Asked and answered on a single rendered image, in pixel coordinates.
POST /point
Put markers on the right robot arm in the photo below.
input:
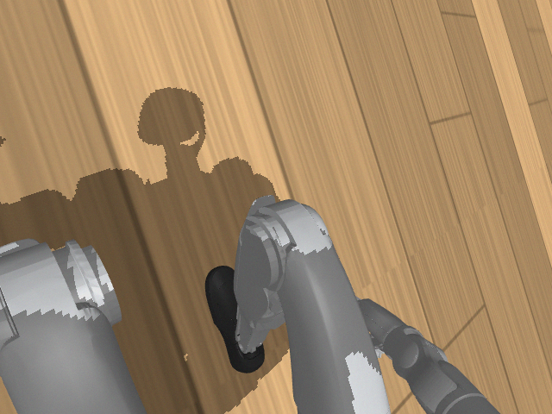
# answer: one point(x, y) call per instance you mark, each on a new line
point(439, 387)

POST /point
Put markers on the right robot hand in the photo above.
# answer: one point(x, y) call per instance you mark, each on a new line
point(380, 322)

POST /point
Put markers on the right robot foot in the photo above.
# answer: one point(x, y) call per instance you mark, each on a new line
point(219, 290)

